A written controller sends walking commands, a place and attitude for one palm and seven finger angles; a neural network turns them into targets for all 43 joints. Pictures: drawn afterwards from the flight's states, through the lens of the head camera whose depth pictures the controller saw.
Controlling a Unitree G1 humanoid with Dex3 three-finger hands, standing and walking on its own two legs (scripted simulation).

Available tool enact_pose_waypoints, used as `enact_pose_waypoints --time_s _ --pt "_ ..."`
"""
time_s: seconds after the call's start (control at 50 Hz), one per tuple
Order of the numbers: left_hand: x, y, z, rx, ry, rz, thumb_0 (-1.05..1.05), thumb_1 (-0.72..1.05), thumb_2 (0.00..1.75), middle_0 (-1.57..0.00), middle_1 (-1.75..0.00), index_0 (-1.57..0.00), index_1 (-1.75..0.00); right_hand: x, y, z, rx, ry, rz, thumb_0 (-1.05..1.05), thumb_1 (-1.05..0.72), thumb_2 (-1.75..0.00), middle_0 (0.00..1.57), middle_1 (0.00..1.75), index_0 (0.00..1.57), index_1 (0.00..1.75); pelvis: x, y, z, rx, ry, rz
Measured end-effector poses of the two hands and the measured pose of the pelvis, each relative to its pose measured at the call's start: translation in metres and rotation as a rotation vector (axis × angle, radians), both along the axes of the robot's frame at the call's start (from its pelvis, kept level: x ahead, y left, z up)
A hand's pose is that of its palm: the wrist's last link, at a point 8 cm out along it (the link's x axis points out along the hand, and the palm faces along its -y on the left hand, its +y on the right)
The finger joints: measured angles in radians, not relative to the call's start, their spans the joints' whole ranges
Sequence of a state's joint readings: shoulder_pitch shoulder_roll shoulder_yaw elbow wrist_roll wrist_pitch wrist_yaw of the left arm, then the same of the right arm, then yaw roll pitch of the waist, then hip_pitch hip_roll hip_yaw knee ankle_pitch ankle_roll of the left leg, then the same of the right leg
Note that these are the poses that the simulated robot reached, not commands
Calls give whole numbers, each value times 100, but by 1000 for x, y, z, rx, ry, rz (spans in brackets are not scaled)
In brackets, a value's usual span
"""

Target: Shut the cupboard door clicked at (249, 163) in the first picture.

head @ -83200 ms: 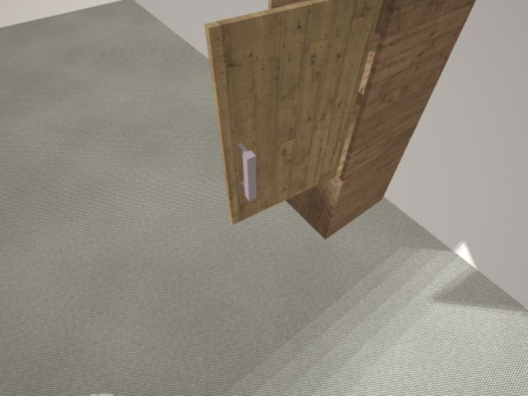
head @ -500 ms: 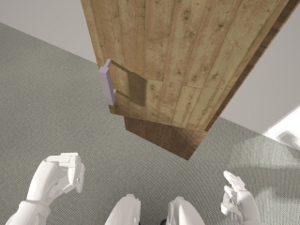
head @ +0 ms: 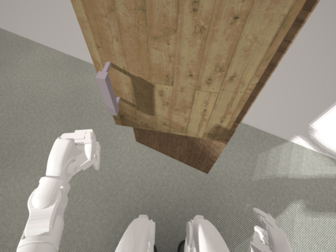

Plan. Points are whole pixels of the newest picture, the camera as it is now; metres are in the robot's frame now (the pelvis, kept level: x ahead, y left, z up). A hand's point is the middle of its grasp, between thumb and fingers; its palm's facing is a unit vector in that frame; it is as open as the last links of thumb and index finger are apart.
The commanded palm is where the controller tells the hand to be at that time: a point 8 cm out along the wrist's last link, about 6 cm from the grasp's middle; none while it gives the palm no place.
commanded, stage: bring the fist close to the handle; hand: left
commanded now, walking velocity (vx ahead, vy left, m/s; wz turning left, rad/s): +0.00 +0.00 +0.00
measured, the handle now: (111, 90) +0.52 +0.18 +0.02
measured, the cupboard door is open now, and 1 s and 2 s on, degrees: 16 16 2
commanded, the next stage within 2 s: push the door shut along its arc in 0.86 s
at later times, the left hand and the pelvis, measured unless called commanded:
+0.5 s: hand (116, 125) +0.40 +0.15 +0.02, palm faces -0.13 -0.99 -0.02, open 3.1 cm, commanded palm +0.39 +0.20 +0.02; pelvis -0.01 +0.01 -0.01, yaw +0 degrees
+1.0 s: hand (116, 123) +0.41 +0.15 +0.02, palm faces -0.13 -0.99 -0.05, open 3.1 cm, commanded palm +0.40 +0.20 +0.02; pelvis -0.01 +0.00 -0.01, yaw +0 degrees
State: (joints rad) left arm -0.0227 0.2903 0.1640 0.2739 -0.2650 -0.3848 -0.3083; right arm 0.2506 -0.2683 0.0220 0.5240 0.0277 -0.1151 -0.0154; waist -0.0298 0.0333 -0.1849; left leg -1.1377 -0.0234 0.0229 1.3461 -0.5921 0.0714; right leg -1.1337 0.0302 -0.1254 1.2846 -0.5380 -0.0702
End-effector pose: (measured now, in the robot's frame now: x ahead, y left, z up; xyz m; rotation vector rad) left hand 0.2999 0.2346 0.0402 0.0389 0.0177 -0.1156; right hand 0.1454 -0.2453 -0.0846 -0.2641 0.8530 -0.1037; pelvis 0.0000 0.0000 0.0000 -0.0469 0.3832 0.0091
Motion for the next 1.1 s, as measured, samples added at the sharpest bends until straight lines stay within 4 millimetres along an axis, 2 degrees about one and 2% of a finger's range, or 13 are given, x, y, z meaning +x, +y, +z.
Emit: enact_pose_waypoints --time_s 0.1,0.24,0.36,0.46,0.58,0.64,0.78,0.92,1.1 --pt "13 -8 -14 -10 44 -31 1 90 90 -130 -150 -130 -150 -8 -4 -3 -11 33 -21 1 -90 -90 21 30 21 30 -1 1 0 2 6 -4" --pt "41 -8 -5 -17 -63 -4 1 90 90 -130 -150 -130 -150 -16 -7 -9 -26 71 -29 1 -90 -90 21 30 21 30 -3 2 -4 0 19 -4" --pt "63 -16 -13 1 -8 -32 1 90 90 -130 -150 -130 -150 -24 -5 -15 -12 108 -42 1 -90 -90 21 30 21 30 -6 5 -5 -2 27 0" --pt "81 -28 -18 -15 2 -30 1 90 90 -130 -150 -130 -150 -37 -4 -20 -14 150 -60 1 -90 -90 21 30 21 30 -8 6 -6 2 37 -5" --pt "105 -28 -12 -3 -61 8 1 90 90 -130 -150 -130 -150 -58 -8 -27 -11 214 -90 1 -90 -90 21 30 21 30 -8 5 -10 4 54 -13" --pt "105 -27 -13 15 -37 -2 1 90 90 -130 -150 -130 -150 -68 -8 -29 6 249 -110 1 -90 -90 21 30 21 30 -7 5 -9 6 55 -17" --pt "91 -21 -22 2 28 13 1 90 90 -130 -150 -130 -150 -79 -8 -26 17 298 -125 1 -91 -90 21 30 20 30 -5 4 -1 15 45 -20" --pt "94 -25 -12 3 -60 0 1 90 90 -130 -150 -130 -150 -68 -15 -24 -14 283 -101 1 -90 -90 21 30 21 30 -6 1 -4 9 48 -7" --pt "102 -28 -22 14 12 -29 1 90 90 -130 -150 -130 -150 -52 -18 -24 -20 235 -99 1 -91 -90 21 30 20 30 -8 0 -6 9 47 -9"
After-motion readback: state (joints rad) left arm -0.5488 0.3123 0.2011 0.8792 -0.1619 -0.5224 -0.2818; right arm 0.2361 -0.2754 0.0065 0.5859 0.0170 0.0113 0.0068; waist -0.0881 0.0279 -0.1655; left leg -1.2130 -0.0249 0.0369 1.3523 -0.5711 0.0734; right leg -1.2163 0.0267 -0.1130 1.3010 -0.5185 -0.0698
